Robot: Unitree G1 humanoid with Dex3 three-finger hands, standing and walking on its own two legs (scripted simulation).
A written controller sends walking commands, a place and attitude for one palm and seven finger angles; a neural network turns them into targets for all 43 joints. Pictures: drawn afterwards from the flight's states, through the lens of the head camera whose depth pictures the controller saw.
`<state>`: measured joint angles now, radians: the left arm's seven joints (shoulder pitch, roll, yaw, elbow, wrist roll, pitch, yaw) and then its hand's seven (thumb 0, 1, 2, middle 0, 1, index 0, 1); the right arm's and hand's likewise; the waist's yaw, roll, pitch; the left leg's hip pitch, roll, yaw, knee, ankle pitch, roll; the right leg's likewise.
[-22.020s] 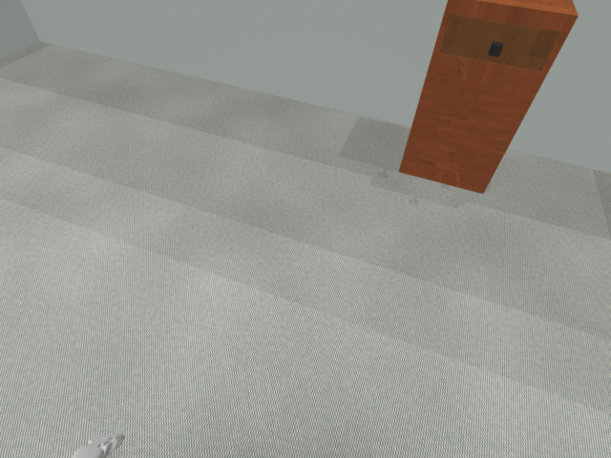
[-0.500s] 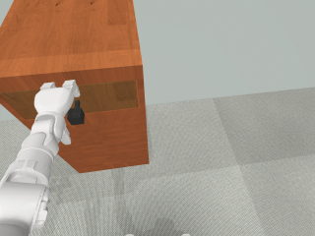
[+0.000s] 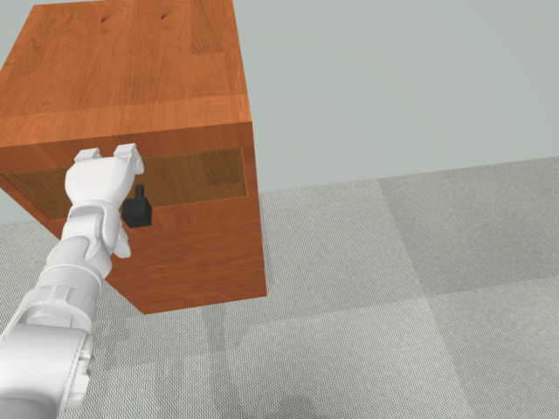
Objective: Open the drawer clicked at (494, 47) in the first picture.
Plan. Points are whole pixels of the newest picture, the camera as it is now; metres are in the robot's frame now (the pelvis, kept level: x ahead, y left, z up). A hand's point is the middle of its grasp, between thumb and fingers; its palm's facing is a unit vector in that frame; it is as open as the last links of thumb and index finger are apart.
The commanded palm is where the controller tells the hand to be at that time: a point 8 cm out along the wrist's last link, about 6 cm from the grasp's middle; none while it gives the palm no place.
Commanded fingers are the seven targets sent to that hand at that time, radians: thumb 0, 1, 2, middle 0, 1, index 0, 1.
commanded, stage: lower the fingers behind the handle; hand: left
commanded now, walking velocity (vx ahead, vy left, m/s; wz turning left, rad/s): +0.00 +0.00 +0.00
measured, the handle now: (138, 203) +0.48 +0.25 -0.04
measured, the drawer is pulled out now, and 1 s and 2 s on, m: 0.00 0.00 0.00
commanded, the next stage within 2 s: close the thumb around the handle in 1.62 s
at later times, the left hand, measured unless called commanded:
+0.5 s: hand (127, 212) +0.44 +0.25 -0.01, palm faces -0.06 -0.03 -1.00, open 13.8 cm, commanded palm +0.43 +0.26 +0.05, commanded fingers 0.00 -0.50 0.30 -0.30 -1.20 -0.30 -1.20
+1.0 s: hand (135, 225) +0.44 +0.25 -0.05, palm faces -0.01 -0.02 -1.00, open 13.9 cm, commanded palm +0.42 +0.24 +0.01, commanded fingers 0.00 -0.50 0.30 -0.30 -1.20 -0.30 -1.20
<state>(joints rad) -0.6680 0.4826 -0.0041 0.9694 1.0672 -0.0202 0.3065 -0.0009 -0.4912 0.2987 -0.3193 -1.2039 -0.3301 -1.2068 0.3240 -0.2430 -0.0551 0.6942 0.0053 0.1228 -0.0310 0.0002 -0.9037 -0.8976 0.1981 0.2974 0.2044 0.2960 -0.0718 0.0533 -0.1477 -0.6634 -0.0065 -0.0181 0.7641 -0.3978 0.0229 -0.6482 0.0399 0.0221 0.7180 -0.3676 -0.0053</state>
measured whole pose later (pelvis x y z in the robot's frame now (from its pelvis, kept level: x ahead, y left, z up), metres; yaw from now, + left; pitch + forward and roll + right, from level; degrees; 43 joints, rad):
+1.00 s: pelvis -0.02 +0.00 -0.03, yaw +0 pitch +24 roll -2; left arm -0.71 0.47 0.03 1.06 1.12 -0.03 0.48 0.00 -0.49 0.30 -0.32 -1.20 -0.32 -1.20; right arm 0.31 -0.25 -0.06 0.74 -0.03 0.10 -0.01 0.00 -0.90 -0.90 0.20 0.30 0.20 0.30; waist -0.10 0.05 -0.18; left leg -0.94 0.00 -0.03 0.99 -0.46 0.02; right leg -0.91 0.05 0.00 0.93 -0.43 0.00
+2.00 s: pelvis -0.02 +0.00 -0.04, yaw +0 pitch +24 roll -2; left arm -0.71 0.49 0.02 1.06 1.10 -0.04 0.44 0.00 -0.15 0.45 -0.34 -1.24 -0.33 -1.24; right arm 0.30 -0.25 -0.05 0.73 -0.03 0.09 -0.02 0.00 -0.90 -0.90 0.20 0.30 0.20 0.30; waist -0.10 0.05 -0.18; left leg -0.98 0.00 -0.03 1.03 -0.47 0.02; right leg -0.95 0.05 0.00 0.97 -0.44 -0.01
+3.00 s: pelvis +0.00 +0.01 -0.02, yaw -1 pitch +21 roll -2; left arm -0.42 0.39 0.01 0.80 1.07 0.02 0.46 0.03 0.52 0.73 -0.42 -1.35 -0.24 -1.35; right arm 0.30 -0.23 -0.07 0.70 -0.02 0.12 0.00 0.00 -0.90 -0.90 0.20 0.30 0.20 0.30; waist -0.06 0.05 -0.19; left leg -0.83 0.01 -0.01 0.94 -0.48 0.03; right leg -0.81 0.06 0.03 0.87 -0.43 0.00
